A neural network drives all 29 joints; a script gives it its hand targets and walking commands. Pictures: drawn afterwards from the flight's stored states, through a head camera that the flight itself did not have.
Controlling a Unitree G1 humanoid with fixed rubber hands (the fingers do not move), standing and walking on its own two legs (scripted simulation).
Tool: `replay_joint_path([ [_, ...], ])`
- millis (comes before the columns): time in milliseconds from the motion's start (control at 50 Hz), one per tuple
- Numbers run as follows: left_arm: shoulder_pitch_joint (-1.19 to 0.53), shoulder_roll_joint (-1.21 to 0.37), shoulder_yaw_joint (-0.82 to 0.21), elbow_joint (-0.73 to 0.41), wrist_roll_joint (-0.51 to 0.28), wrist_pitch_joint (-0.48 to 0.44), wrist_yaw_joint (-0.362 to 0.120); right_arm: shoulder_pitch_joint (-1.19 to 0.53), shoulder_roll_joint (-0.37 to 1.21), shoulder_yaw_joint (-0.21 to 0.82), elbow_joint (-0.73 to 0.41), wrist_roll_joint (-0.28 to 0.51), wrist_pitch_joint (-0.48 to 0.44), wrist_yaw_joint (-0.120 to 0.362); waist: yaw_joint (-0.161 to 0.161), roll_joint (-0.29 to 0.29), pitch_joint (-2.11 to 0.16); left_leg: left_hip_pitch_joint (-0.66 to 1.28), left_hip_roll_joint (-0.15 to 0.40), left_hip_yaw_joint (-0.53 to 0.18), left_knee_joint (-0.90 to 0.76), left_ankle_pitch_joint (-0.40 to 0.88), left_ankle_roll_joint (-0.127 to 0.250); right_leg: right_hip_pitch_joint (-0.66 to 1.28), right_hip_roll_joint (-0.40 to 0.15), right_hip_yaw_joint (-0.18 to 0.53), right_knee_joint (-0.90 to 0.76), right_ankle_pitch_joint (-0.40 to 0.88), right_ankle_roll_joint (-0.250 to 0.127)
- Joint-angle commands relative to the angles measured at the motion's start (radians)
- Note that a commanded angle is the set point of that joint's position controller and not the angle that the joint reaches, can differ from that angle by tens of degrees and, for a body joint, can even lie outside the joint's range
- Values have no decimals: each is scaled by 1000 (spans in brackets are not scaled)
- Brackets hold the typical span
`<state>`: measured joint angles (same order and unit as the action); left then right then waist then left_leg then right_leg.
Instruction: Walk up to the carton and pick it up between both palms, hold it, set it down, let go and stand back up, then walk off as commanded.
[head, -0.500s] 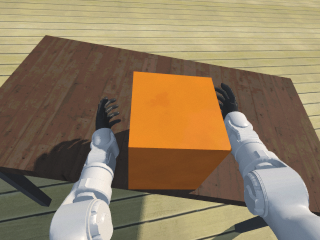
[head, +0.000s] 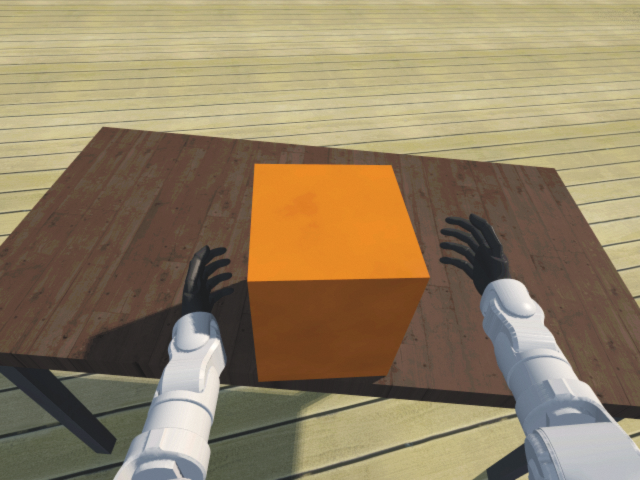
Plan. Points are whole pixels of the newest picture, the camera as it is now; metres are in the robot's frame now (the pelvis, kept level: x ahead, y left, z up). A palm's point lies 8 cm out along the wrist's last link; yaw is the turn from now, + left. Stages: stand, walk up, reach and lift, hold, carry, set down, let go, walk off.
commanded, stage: set down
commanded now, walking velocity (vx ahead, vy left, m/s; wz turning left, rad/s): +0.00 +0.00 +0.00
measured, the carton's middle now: (324, 274) +0.42 +0.05 +0.02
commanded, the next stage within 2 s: none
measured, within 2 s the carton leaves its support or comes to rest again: neither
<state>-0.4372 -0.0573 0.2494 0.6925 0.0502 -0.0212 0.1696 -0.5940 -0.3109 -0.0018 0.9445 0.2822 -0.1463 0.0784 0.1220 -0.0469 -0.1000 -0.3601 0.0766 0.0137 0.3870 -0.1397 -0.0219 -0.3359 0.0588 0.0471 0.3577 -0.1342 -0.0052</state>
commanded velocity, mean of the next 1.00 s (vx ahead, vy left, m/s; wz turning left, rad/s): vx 0.00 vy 0.00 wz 0.00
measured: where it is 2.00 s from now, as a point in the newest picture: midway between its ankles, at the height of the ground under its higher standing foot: outside the picture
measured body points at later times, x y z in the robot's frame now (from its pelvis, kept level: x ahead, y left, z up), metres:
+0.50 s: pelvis +0.02 +0.01 +0.00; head -0.01 +0.01 +0.45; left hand +0.29 +0.21 +0.04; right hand +0.34 -0.19 +0.05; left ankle +0.03 +0.15 -0.74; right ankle +0.03 -0.10 -0.74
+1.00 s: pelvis +0.02 +0.00 +0.00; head -0.02 +0.00 +0.45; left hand +0.23 +0.21 +0.02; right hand +0.26 -0.22 +0.02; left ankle +0.03 +0.15 -0.74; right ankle +0.03 -0.10 -0.74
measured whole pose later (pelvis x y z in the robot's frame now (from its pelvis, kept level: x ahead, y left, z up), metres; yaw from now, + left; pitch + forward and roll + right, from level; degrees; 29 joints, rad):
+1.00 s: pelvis +0.02 +0.00 +0.00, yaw +1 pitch -3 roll +0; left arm 0.26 -0.06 0.09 0.09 0.05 0.08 0.19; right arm 0.17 -0.31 0.02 0.41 0.32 -0.19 0.13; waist 0.05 -0.02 -0.05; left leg -0.11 0.05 0.01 0.32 -0.16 -0.04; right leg -0.11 0.03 0.05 0.36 -0.20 -0.02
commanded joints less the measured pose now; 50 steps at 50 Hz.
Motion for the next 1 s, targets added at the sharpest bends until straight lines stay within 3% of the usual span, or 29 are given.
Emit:
replay_joint_path([
  [0, -158, 120, -173, -336, -23, -12, 28, -150, -150, 87, -38, 57, -9, 30, -32, 100, -261, 188, -69, 47, -53, 23, -6, 193, -20, -25, -23, -59, -13],
  [20, -139, 92, -182, -308, -12, 3, 25, -129, -147, 92, 47, 54, 2, 40, -35, 117, -202, 200, -69, 35, -62, 2, -16, 161, -14, -42, -30, -81, -27],
  [60, 119, 26, -215, -482, 27, 48, 10, 95, -162, 119, -35, 69, -27, 42, -83, 140, -251, 336, -72, -3, -40, 213, -29, 268, 3, -59, -36, 163, -33],
  [100, 60, 28, -224, -502, 38, 60, 16, 12, -167, 95, -61, 72, -42, 49, -80, 161, -250, 333, -80, -18, -40, 190, -39, 229, 13, -72, -44, 126, -39],
  [200, 150, 28, -282, -569, 9, 106, -1, 42, -164, 35, -295, 39, -80, 56, -110, 48, -131, 282, -100, -22, -56, 139, -8, 219, 12, -89, -71, 71, -28],
  [240, 111, 35, -305, -599, -37, 86, 3, 8, -152, 30, -439, 22, -94, 57, -92, -8, -157, 268, -100, 1, -45, 115, 9, 215, 3, -86, -59, 46, -24],
  [320, 169, 73, -265, -614, -55, 50, 15, 129, -144, 54, -532, 21, -74, 55, -54, -84, -115, 271, -91, 26, -83, 38, 35, 189, -5, -56, -62, -43, -18],
  [340, 107, 93, -233, -537, -48, 49, 21, 99, -165, 21, -466, 6, -57, 59, -39, -76, -74, 193, -88, 31, -90, -24, 37, 162, -14, -41, -56, -124, -25],
  [400, 316, 69, -219, -513, -15, 74, 7, 304, -149, 72, -410, 28, -38, 48, -36, -100, 35, 242, -80, 37, -115, 12, 39, 201, -25, -19, -82, -78, -21],
  [420, 170, 97, -200, -459, -25, 91, 6, 170, -171, 36, -391, 15, -24, 48, -32, -93, -14, 220, -85, 43, -122, -40, 38, 170, -26, -13, -81, -138, -23],
  [440, 351, 53, -197, -492, -7, 102, 3, 344, -161, 45, -394, 16, -21, 51, -39, -135, 41, 265, -79, 31, -135, 3, 37, 209, -25, -15, -96, -111, -17],
  [520, 362, 47, -211, -595, -10, 99, -5, 372, -176, 28, -480, 29, -49, 37, -76, -76, -16, 278, -95, 36, -118, 115, 22, 248, -22, -25, -87, 20, -21],
  [540, 376, 72, -206, -632, -7, 90, 2, 389, -139, 59, -527, 33, -56, 33, -44, -66, -24, 287, -99, 39, -109, 168, 20, 268, -30, -20, -74, 95, -18],
  [580, 431, 65, -246, -738, -8, 69, 7, 469, -120, 55, -579, 51, -74, 39, -68, 14, -62, 308, -105, 33, -91, 214, 12, 273, -36, -24, -74, 137, -30],
  [600, 268, 101, -242, -740, -12, 67, 19, 302, -130, 42, -621, 55, -76, 40, -29, 67, -106, 253, -110, 52, -78, 181, 2, 240, -34, -26, -53, 114, -39],
  [620, 435, 59, -276, -759, -1, 59, 25, 457, -122, 61, -585, 73, -87, 44, -53, 75, -57, 324, -106, 36, -77, 230, 1, 248, -26, -32, -62, 155, -41],
  [640, 330, 65, -288, -780, -19, 50, 29, 354, -146, 25, -655, 59, -93, 52, -71, 67, -97, 291, -100, 31, -67, 200, -2, 234, -21, -42, -49, 132, -48],
  [660, 486, 42, -305, -806, -2, 44, 29, 519, -142, 32, -620, 64, -94, 49, -79, 66, -38, 343, -94, 20, -69, 234, -5, 238, -13, -45, -60, 158, -48],
  [700, 475, 33, -319, -805, 0, 47, 35, 527, -134, 41, -579, 73, -90, 62, -89, 117, -20, 353, -89, 10, -67, 239, -2, 218, -16, -43, -61, 145, -65],
  [740, 517, 15, -327, -770, 16, 71, 34, 565, -172, 23, -569, 72, -76, 67, -114, 67, -6, 377, -86, 6, -82, 196, -2, 198, -14, -52, -81, 95, -64],
  [760, 676, 4, -300, -787, 42, 69, 32, 716, -148, 41, -546, 67, -78, 66, -104, 55, 33, 411, -82, -1, -91, 252, -3, 224, -15, -46, -94, 147, -60],
  [780, 637, 7, -314, -778, 36, 86, 31, 673, -164, 36, -551, 71, -74, 71, -96, 70, 28, 402, -81, -4, -95, 230, -12, 204, -9, -47, -97, 106, -72],
  [800, 732, -21, -305, -752, 40, 100, 11, 744, -166, 50, -537, 83, -72, 67, -112, 17, 90, 426, -83, -7, -105, 224, -6, 228, -16, -40, -119, 116, -69],
  [840, 616, 27, -294, -754, 21, 92, 8, 656, -163, 35, -618, 46, -70, 50, -108, -3, 49, 377, -94, 7, -105, 204, 4, 241, -27, -29, -100, 125, -56],
  [860, 707, 17, -295, -783, 11, 93, 2, 718, -167, 16, -692, 39, -75, 46, -121, -66, 58, 382, -97, 7, -109, 203, 14, 293, -31, -26, -100, 172, -42],
  [880, 488, 47, -299, -699, -15, 93, 5, 521, -171, 10, -682, 35, -59, 47, -117, -52, 39, 305, -101, 17, -109, 129, 16, 232, -29, -26, -88, 58, -41],
  [920, 561, 61, -315, -747, -47, 57, 6, 605, -147, -3, -830, 17, -72, 38, -101, -91, 62, 288, -105, 36, -123, 47, 30, 213, -44, -10, -101, -28, -31],
  [940, 443, 98, -314, -717, -71, 57, 10, 489, -144, -26, -850, -2, -59, 33, -96, -97, 102, 225, -105, 48, -129, -22, 37, 176, -46, -8, -93, -100, -30],
  [980, 500, 82, -308, -699, -83, 42, 16, 587, -134, -5, -865, -11, -54, 34, -83, -140, 117, 252, -102, 52, -131, -37, 47, 173, -55, 12, -112, -159, -23],
])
